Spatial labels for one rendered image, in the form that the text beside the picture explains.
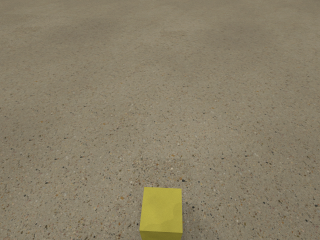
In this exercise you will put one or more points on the carton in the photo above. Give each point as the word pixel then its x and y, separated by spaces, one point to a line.
pixel 161 214

